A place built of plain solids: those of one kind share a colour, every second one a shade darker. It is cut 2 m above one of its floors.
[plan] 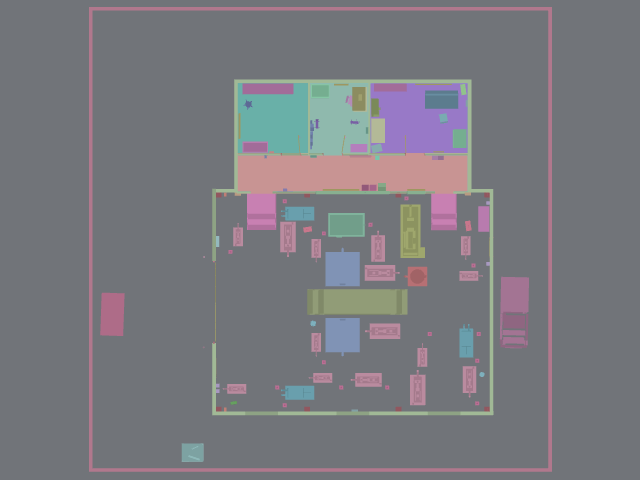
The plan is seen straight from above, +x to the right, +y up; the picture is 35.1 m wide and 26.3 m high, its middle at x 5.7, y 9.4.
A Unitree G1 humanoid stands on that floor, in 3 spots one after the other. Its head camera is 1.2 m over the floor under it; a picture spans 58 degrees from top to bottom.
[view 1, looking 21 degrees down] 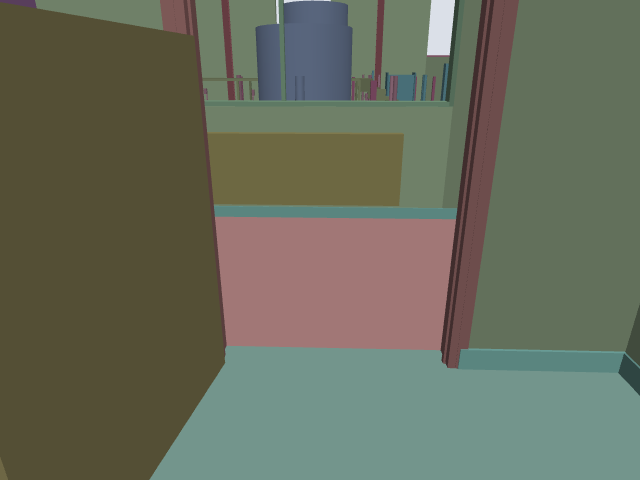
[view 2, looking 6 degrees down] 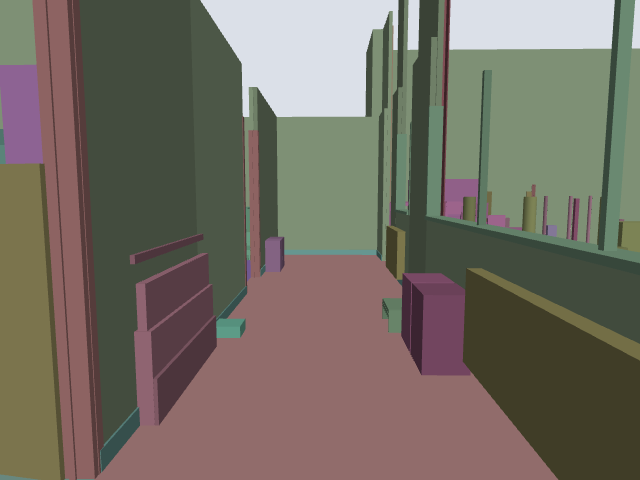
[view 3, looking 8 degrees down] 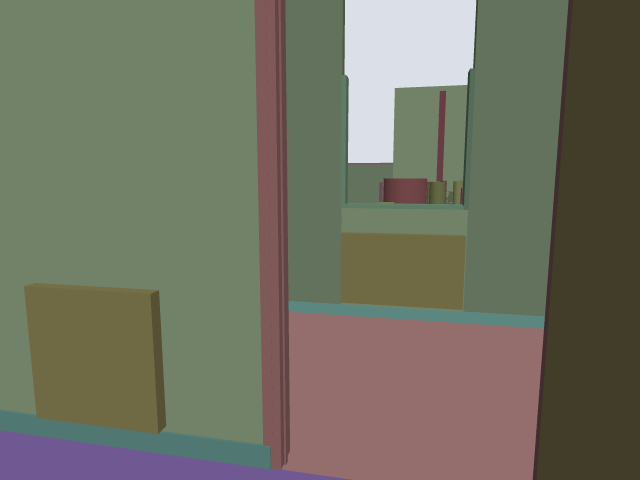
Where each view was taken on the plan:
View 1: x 6.40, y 15.75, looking -88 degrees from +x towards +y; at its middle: raised_floor_corridor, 3.35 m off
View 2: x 5.20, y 13.05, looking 1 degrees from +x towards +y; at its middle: wall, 8.65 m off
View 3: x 10.90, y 15.75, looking -78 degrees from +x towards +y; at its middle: wall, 3.81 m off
